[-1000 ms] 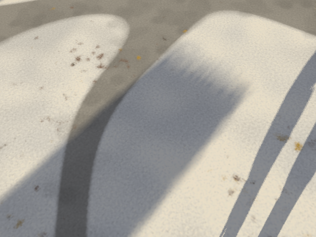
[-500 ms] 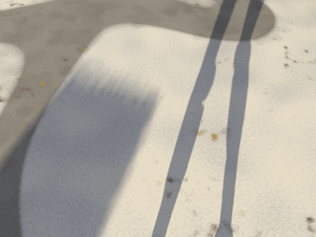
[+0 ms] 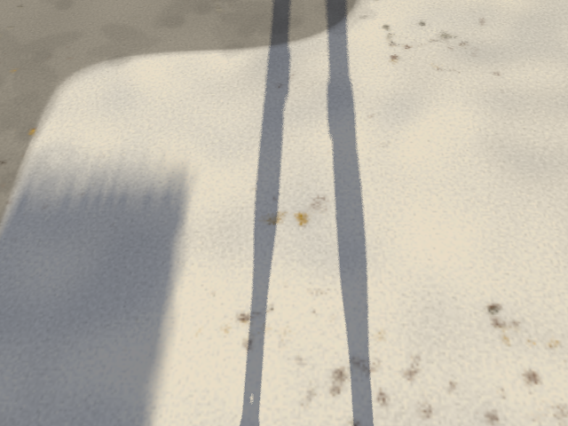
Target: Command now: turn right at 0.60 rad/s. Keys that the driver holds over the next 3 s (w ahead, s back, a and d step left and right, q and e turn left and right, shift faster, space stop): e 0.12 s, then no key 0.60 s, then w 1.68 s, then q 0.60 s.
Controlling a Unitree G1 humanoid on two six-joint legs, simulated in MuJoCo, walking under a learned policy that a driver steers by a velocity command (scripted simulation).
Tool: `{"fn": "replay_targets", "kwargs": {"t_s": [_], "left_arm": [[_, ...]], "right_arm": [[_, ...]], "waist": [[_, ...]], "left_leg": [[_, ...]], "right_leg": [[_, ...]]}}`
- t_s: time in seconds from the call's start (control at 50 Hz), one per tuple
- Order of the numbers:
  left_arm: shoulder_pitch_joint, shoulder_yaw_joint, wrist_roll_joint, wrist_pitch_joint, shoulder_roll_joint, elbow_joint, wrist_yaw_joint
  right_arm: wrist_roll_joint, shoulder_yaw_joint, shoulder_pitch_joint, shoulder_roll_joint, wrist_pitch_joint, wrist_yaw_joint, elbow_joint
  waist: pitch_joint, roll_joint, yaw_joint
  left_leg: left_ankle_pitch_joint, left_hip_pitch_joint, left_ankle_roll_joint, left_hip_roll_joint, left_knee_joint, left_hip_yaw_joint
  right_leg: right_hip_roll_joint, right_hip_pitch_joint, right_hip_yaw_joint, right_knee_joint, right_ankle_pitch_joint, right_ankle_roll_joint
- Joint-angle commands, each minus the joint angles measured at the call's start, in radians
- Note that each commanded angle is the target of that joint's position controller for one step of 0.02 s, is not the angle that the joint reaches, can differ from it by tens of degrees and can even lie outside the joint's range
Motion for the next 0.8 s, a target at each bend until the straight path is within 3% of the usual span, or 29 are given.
{"fn": "replay_targets", "kwargs": {"t_s": [0.02, 0.12, 0.16, 0.18, 0.2, 0.22, 0.24, 0.28, 0.3, 0.34, 0.4, 0.44, 0.48, 0.5, 0.52, 0.54, 0.56, 0.58, 0.64, 0.72, 0.76, 0.8], "left_arm": [[-0.029, 0.056, 0.001, -0.007, 0.185, -0.072, 0.005], [-0.053, 0.054, -0.008, 0.002, 0.182, -0.081, -0.008], [-0.082, 0.044, -0.02, 0.008, 0.159, -0.085, -0.001], [-0.04, 0.033, -0.011, 0.005, 0.121, -0.081, 0.002], [0.028, 0.021, 0.004, 0.0, 0.076, -0.077, 0.002], [-0.001, 0.042, 0.011, -0.007, 0.146, -0.086, 0.008], [0.017, 0.063, 0.007, -0.008, 0.202, -0.066, 0.01], [0.028, 0.061, 0.003, 0.004, 0.162, -0.026, 0.012], [0.026, 0.052, 0.003, 0.01, 0.131, -0.019, 0.012], [0.008, 0.033, -0.003, 0.01, 0.076, -0.022, 0.006], [-0.035, 0.006, 0.003, 0.006, 0.024, -0.028, -0.001], [-0.033, 0.009, -0.006, 0.003, 0.043, -0.015, -0.005], [0.027, 0.011, -0.002, 0.0, 0.046, 0.025, -0.008], [0.033, 0.012, 0.008, 0.0, 0.071, 0.028, -0.007], [0.046, 0.019, 0.016, 0.001, 0.124, 0.02, 0.002], [0.021, 0.023, 0.025, 0.003, 0.147, 0.035, 0.002], [-0.005, 0.01, 0.025, -0.004, 0.082, 0.025, -0.009], [-0.02, -0.002, 0.034, -0.013, 0.047, 0.026, -0.015], [-0.003, -0.005, 0.031, -0.034, 0.055, 0.049, -0.014], [0.015, -0.014, 0.026, -0.041, 0.042, 0.069, -0.011], [0.044, -0.007, 0.021, -0.037, 0.063, 0.084, -0.007], [0.091, 0.011, 0.012, -0.034, 0.129, 0.091, -0.005]], "right_arm": [[0.005, -0.014, -0.031, -0.07, -0.018, 0.007, -0.071], [0.014, -0.02, 0.0, -0.083, -0.035, 0.027, -0.072], [0.008, -0.023, 0.07, -0.082, -0.043, 0.033, -0.048], [-0.006, -0.032, 0.08, -0.126, -0.042, 0.028, -0.049], [-0.023, -0.04, 0.029, -0.195, -0.033, 0.022, -0.067], [-0.043, -0.033, 0.043, -0.163, -0.036, 0.026, -0.065], [-0.03, -0.022, 0.018, -0.134, -0.04, 0.023, -0.077], [-0.003, -0.008, -0.026, -0.093, -0.035, 0.015, -0.079], [0.004, 0.0, -0.026, -0.078, -0.034, 0.012, -0.075], [-0.002, 0.011, -0.009, -0.058, -0.026, 0.007, -0.063], [-0.003, 0.007, 0.012, -0.079, -0.012, 0.008, -0.053], [0.003, -0.002, 0.052, -0.111, -0.001, 0.009, -0.04], [0.019, 0.006, 0.06, -0.102, 0.0, 0.011, -0.028], [0.019, 0.011, 0.098, -0.09, -0.01, 0.013, -0.014], [-0.003, 0.021, 0.112, -0.071, -0.027, 0.02, -0.015], [-0.018, 0.032, 0.142, -0.029, -0.042, 0.027, -0.014], [-0.028, 0.035, 0.085, -0.045, -0.043, 0.026, -0.009], [-0.024, 0.031, 0.046, -0.055, -0.04, 0.026, -0.006], [-0.013, 0.031, 0.055, -0.054, -0.026, 0.012, 0.01], [-0.011, 0.031, 0.079, -0.05, -0.02, 0.005, 0.049], [-0.004, 0.031, 0.087, -0.043, -0.017, 0.0, 0.068], [0.013, 0.027, 0.039, -0.05, -0.03, 0.001, 0.047]], "waist": [[-0.128, -0.175, 0.007], [-0.137, -0.194, 0.004], [-0.153, -0.18, -0.04], [-0.168, -0.102, -0.021], [-0.143, 0.152, 0.05], [-0.117, 0.241, 0.01], [-0.097, 0.159, 0.013], [-0.071, 0.101, 0.025], [-0.067, 0.101, 0.018], [-0.08, 0.12, 0.01], [-0.106, 0.172, -0.022], [-0.107, 0.187, -0.042], [-0.095, 0.157, -0.007], [-0.101, 0.123, -0.013], [-0.135, 0.024, -0.029], [-0.142, -0.137, -0.08], [-0.124, -0.122, -0.04], [-0.09, -0.103, -0.027], [-0.037, -0.115, -0.026], [-0.02, -0.092, -0.025], [-0.026, -0.11, -0.008], [0.057, -0.187, 0.035]], "left_leg": [[-0.006, 0.016, 0.003, -0.014, -0.11, -0.017], [-0.009, 0.132, 0.03, -0.039, -0.304, -0.022], [0.183, 0.272, 0.058, -0.019, -0.526, 0.003], [0.289, 0.375, 0.095, 0.094, -0.567, -0.086], [0.488, 0.423, 0.207, 0.275, -0.597, -0.294], [0.534, 0.346, 0.373, 0.403, -0.626, -0.451], [0.49, 0.326, 0.394, 0.393, -0.621, -0.409], [0.407, 0.331, 0.314, 0.275, -0.595, -0.254], [0.447, 0.343, 0.306, 0.258, -0.583, -0.222], [0.488, 0.359, 0.3, 0.211, -0.576, -0.144], [0.495, 0.391, 0.293, 0.195, -0.554, -0.111], [0.506, 0.395, 0.303, 0.208, -0.539, -0.137], [0.509, 0.356, 0.273, 0.195, -0.514, -0.13], [0.47, 0.31, 0.226, 0.186, -0.515, -0.128], [0.383, 0.244, 0.162, 0.149, -0.469, -0.082], [0.182, 0.255, 0.098, 0.064, -0.484, 0.014], [0.149, 0.315, 0.057, 0.053, -0.475, 0.032], [0.173, 0.314, 0.045, 0.049, -0.473, 0.033], [0.22, 0.308, 0.054, 0.053, -0.468, 0.029], [0.219, 0.319, 0.047, 0.054, -0.476, 0.03], [0.064, 0.287, 0.045, 0.009, -0.416, 0.087], [-0.071, 0.106, 0.06, -0.023, -0.271, 0.128]], "right_leg": [[-0.231, 0.124, 0.283, -0.089, 0.204, -0.182], [-0.213, 0.125, 0.395, -0.039, 0.267, -0.165], [-0.17, 0.096, 0.368, 0.019, 0.239, -0.109], [-0.119, 0.022, 0.316, 0.095, 0.081, -0.051], [0.041, -0.124, 0.133, 0.266, -0.248, 0.016], [0.071, -0.197, 0.066, 0.482, -0.484, 0.07], [0.035, -0.216, 0.08, 0.642, -0.447, 0.095], [0.028, -0.237, 0.073, 0.721, -0.338, 0.126], [0.029, -0.238, 0.076, 0.729, -0.302, 0.138], [0.019, -0.187, 0.03, 0.623, -0.272, 0.153], [-0.042, -0.067, -0.058, 0.324, -0.29, 0.16], [-0.038, 0.002, -0.099, 0.165, -0.247, 0.153], [-0.028, 0.129, -0.123, -0.105, -0.016, 0.12], [-0.056, 0.212, -0.076, -0.151, 0.087, 0.09], [-0.151, 0.307, 0.016, -0.101, 0.3, 0.055], [-0.188, 0.233, 0.042, -0.032, 0.273, -0.01], [-0.181, 0.145, 0.052, -0.054, 0.123, -0.039], [-0.161, 0.116, 0.048, -0.07, 0.043, -0.029], [-0.14, 0.075, 0.039, -0.076, 0.048, 0.0], [-0.132, 0.06, 0.039, -0.081, 0.03, 0.001], [-0.133, 0.066, 0.067, -0.126, -0.255, -0.026], [-0.237, 0.07, 0.241, -0.241, -0.575, -0.112]]}}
